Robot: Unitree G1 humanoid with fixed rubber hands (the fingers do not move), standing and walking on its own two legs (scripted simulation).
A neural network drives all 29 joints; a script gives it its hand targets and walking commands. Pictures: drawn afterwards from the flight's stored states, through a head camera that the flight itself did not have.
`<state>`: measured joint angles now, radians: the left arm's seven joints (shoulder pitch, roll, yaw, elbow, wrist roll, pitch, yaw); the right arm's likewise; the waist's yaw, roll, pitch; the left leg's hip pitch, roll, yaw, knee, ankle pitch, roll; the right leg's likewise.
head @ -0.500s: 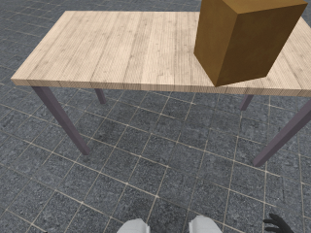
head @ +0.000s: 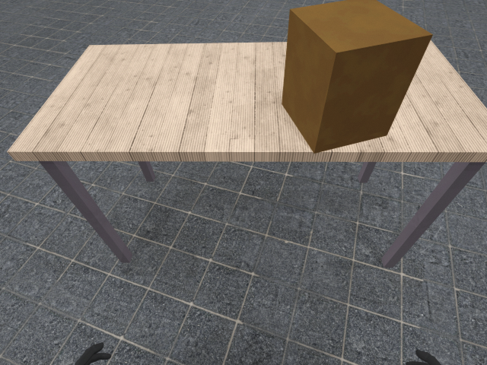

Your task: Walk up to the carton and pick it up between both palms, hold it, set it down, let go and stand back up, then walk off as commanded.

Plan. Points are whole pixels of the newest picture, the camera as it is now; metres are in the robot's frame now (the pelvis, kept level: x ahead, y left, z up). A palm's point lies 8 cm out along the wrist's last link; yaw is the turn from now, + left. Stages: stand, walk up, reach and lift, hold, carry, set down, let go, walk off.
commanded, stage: walk up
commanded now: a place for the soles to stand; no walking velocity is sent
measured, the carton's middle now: (341, 76) +0.70 -0.21 +0.09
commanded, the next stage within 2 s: none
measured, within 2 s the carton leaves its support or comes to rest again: neither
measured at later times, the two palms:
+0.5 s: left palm (141, 319) +0.21 +0.21 -0.11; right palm out of the picture +0.04 -0.46 -0.12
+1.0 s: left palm (186, 256) +0.35 +0.15 -0.12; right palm out of the picture +0.22 -0.49 -0.08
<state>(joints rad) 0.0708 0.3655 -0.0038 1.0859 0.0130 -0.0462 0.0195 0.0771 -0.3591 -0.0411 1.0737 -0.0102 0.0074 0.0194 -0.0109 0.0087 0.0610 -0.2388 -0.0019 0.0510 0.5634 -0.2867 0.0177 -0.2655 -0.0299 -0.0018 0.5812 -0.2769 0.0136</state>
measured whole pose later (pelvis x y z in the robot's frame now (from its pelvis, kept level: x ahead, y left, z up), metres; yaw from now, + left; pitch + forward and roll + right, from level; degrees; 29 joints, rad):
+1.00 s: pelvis +0.23 -0.16 -0.01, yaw -6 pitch -3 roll +1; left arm 0.25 0.45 0.07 0.88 0.04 0.00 -0.07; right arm 0.34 -0.41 -0.07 0.90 -0.01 -0.11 -0.01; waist -0.03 -0.09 0.07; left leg -0.26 0.05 0.14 0.64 -0.32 0.02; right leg -0.54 -0.04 0.06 1.05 -0.36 0.00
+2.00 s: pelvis +0.29 -0.20 -0.02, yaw -1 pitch -2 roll -1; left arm 0.14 0.41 0.02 1.04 0.01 -0.04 0.01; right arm 0.08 -0.35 -0.03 0.99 -0.02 0.00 0.02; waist 0.02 0.02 0.08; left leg -0.36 0.02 0.03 0.76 -0.36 0.02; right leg -0.35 -0.06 -0.03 0.72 -0.33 0.04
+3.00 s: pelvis +0.31 -0.21 +0.01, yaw -1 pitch -2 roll +0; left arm 0.04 0.37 0.02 1.13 0.01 -0.03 0.01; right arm 0.07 -0.37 -0.04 1.13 -0.02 0.02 0.03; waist -0.02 0.02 0.07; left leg -0.18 0.01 0.03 0.42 -0.20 0.00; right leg -0.18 -0.05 -0.04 0.40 -0.19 0.03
